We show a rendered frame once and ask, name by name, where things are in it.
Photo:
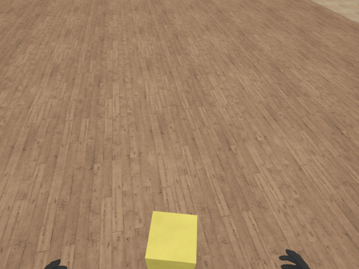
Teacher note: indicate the robot right hand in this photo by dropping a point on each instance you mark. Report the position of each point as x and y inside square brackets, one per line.
[294, 258]

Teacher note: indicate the carton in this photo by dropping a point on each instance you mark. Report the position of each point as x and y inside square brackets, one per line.
[172, 241]

